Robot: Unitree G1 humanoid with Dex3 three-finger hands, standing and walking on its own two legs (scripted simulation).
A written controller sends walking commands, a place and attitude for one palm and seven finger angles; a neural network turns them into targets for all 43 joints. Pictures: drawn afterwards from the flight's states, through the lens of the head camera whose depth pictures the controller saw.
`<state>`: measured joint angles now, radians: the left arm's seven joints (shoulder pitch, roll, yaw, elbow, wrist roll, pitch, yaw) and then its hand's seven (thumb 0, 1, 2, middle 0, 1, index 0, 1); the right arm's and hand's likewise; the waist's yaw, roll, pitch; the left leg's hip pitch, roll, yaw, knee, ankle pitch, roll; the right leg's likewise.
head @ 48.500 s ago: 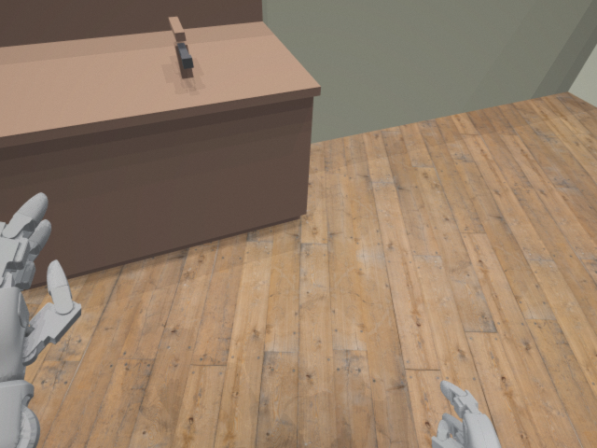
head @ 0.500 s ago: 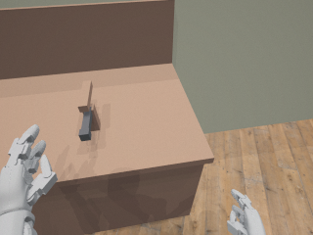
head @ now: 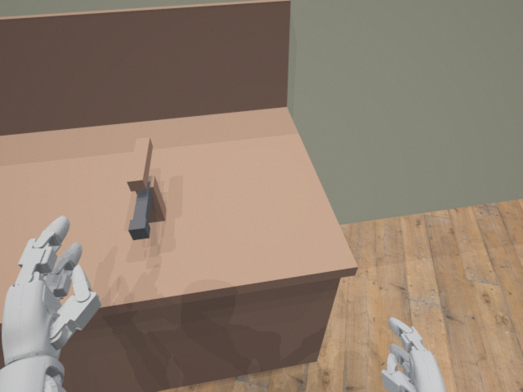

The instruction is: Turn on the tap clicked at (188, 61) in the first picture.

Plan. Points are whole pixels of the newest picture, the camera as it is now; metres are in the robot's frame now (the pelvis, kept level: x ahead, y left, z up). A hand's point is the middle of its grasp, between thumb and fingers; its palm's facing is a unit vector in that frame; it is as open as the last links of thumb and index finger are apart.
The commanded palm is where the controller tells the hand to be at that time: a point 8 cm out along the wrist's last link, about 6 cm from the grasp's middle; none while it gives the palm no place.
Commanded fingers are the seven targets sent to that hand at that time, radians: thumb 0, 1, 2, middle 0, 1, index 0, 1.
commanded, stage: turn the palm inward beside the body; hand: left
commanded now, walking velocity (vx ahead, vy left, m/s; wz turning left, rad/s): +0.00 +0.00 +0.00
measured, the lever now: (139, 229) +0.36 +0.27 +0.05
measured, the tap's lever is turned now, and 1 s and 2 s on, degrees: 0 0 0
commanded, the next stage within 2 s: reach beside the lever's end, fingers flat in 0.20 s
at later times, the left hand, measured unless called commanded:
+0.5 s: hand (99, 292) +0.20 +0.23 +0.13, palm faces +0.47 -0.87 -0.12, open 7.5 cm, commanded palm +0.15 +0.27 +0.13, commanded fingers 0.00 0.90 0.90 -0.20 -0.30 -0.20 -0.30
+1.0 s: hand (106, 276) +0.23 +0.24 +0.11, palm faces +0.48 -0.87 -0.10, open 7.5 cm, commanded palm +0.19 +0.29 +0.11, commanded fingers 0.00 0.90 0.90 -0.19 -0.26 -0.19 -0.26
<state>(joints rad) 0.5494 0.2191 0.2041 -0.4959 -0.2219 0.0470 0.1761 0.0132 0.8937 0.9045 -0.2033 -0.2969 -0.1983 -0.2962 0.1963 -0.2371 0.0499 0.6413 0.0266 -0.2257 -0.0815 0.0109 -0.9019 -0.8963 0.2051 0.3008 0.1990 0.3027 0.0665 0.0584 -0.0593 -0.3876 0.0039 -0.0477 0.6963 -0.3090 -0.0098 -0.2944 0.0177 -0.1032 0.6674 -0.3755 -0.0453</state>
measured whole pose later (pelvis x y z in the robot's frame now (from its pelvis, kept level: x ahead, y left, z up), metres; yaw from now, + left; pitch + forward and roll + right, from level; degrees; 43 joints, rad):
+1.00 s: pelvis +0.00 +0.00 +0.00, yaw +0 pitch +1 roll -1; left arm 0.33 0.21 0.24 -0.18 -0.21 -0.07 0.19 0.01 0.89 0.90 -0.20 -0.28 -0.19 -0.28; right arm 0.18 -0.24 0.03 0.68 0.02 -0.19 -0.08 0.01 -0.90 -0.90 0.20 0.30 0.20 0.30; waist 0.04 0.05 -0.04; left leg -0.42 0.01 -0.04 0.69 -0.30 -0.01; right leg -0.33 0.02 -0.10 0.67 -0.37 -0.05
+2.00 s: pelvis +0.00 +0.01 -0.01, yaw -1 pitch +7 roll -2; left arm -0.03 0.25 0.34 0.32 -0.16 -0.26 0.17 0.01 0.89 0.90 -0.16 -0.16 -0.15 -0.16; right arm 0.21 -0.25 0.01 0.69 0.01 -0.11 -0.05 0.01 -0.90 -0.90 0.21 0.30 0.20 0.30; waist 0.00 0.04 -0.07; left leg -0.60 0.01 -0.03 0.82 -0.35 0.00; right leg -0.51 0.02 -0.09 0.78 -0.40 -0.04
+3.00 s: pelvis +0.00 +0.02 -0.02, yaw -2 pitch +9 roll -2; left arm -0.06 0.23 0.32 0.35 -0.14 -0.30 0.19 0.01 0.90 0.90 -0.15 -0.15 -0.15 -0.15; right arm 0.22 -0.25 0.00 0.67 0.00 -0.07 -0.03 0.01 -0.90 -0.90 0.21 0.30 0.20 0.30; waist -0.01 0.04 -0.10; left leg -0.66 0.01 -0.03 0.87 -0.38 0.01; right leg -0.56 0.02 -0.08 0.82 -0.42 -0.03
